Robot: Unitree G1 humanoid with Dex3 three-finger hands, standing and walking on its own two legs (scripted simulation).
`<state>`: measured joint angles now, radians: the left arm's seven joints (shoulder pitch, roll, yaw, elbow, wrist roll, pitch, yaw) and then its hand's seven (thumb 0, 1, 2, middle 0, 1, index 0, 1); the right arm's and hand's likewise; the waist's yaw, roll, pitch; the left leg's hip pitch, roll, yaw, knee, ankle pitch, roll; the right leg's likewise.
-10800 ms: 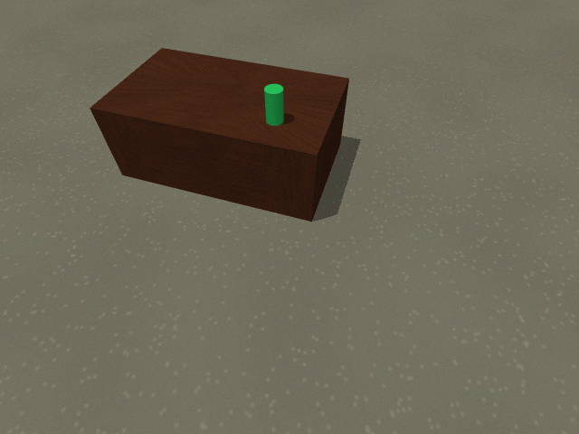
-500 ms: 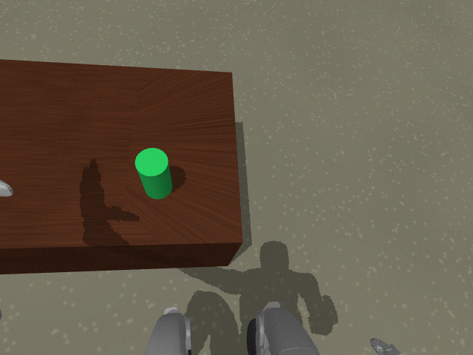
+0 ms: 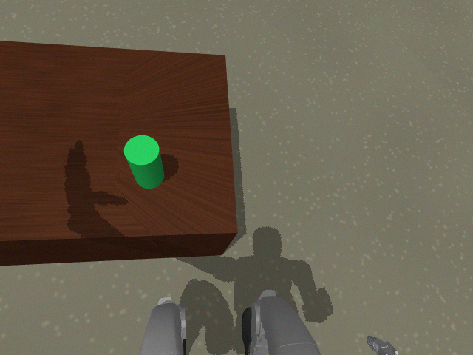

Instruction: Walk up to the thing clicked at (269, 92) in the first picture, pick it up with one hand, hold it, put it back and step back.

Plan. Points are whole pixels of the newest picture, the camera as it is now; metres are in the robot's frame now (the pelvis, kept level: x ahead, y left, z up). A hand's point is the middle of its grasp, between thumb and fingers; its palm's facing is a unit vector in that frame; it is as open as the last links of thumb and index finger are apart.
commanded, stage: go down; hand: left
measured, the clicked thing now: (146, 163) +0.52 +0.16 -0.22
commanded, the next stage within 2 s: none
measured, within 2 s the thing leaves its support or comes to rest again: neither
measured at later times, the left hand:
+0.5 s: hand out of the picture +0.45 +0.37 +0.05, palm faces +0.14 -0.99 -0.03, open 17.0 cm
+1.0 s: hand out of the picture +0.45 +0.37 +0.05, palm faces +0.13 -0.99 -0.01, open 16.9 cm
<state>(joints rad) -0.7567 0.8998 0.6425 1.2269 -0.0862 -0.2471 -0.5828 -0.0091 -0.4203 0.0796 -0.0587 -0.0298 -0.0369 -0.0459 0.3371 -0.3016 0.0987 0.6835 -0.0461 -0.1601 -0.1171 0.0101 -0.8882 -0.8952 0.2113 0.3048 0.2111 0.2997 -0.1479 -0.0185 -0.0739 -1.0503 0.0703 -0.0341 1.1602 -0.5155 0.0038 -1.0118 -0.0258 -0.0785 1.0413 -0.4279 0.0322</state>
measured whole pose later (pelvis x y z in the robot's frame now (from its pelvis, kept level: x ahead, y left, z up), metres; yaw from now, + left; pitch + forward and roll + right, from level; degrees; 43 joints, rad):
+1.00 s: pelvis +0.00 +0.00 -0.01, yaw +0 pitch +25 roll -6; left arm -0.79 0.91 0.67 1.20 -0.14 -0.29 -0.62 -0.01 -0.39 0.09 -0.05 -0.05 -0.03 -0.06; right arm 0.33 -0.29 0.12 0.68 -0.04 -0.15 -0.11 0.01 -0.89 -0.90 0.21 0.30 0.21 0.30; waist -0.15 -0.02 -0.08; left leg -1.12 0.07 -0.05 1.22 -0.54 0.01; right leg -1.07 -0.03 -0.08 1.09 -0.44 0.04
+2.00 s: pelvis +0.00 +0.00 -0.02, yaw +0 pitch +25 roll -6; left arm -0.79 0.92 0.71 1.19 -0.18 -0.31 -0.66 -0.01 -0.39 0.07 -0.04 -0.05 -0.03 -0.05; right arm 0.31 -0.30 0.13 0.69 -0.04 -0.15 -0.12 0.01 -0.90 -0.90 0.21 0.30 0.21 0.30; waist -0.16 -0.02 -0.08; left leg -1.15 0.07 -0.06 1.25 -0.54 0.00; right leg -1.11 -0.03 -0.09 1.12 -0.46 0.03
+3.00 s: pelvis -0.01 +0.00 -0.02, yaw +0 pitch +26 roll -6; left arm -0.84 0.95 0.70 1.21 -0.17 -0.30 -0.65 -0.01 -0.44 0.06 -0.05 -0.05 -0.04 -0.05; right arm 0.31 -0.30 0.14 0.67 -0.04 -0.15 -0.12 0.01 -0.90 -0.89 0.21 0.30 0.21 0.30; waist -0.17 -0.02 -0.08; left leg -1.19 0.07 -0.06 1.26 -0.54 0.00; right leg -1.14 -0.02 -0.09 1.14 -0.46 0.03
